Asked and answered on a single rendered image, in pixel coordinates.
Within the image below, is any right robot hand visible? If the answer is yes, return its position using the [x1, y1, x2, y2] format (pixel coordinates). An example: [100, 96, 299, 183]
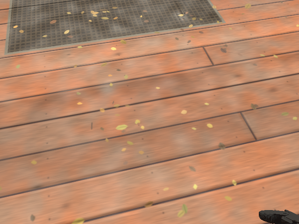
[259, 209, 299, 224]

